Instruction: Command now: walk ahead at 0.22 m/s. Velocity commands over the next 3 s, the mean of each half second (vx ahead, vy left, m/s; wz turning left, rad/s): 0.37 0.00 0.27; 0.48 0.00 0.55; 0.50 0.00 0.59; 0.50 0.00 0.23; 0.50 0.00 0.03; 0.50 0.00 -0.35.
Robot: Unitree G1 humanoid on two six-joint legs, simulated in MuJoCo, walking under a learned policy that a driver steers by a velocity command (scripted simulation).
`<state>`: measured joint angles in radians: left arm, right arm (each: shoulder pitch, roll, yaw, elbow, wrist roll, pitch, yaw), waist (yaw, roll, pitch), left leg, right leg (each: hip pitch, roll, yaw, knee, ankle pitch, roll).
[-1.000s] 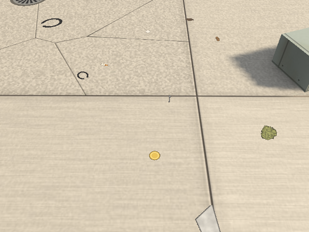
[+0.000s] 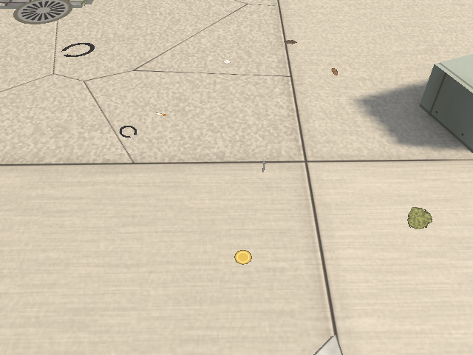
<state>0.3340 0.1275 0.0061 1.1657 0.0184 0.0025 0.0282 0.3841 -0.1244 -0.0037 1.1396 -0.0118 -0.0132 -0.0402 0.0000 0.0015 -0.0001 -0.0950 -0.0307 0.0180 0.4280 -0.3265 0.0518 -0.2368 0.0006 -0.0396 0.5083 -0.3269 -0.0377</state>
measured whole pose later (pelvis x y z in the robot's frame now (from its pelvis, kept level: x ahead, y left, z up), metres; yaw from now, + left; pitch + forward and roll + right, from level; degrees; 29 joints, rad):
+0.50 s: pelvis +0.18 -0.04 +0.00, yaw +11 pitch +1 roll +0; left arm 0.48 0.12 0.02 1.10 0.02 -0.10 0.03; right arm 0.14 -0.20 -0.06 0.95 -0.02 -0.03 0.04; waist 0.02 0.03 0.03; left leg -0.66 0.04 0.07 0.93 -0.09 0.09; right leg 0.08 0.03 -0.24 0.23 -0.33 -0.05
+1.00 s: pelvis +0.44 +0.04 +0.00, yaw +28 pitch +1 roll +0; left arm 0.05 0.22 0.05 0.79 0.04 -0.03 -0.02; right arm 0.40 -0.23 -0.07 0.95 0.00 -0.06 0.00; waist -0.07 -0.03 0.04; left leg -0.06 -0.17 -0.08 0.28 -0.22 0.16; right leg -0.70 -0.13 0.04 0.89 -0.10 0.04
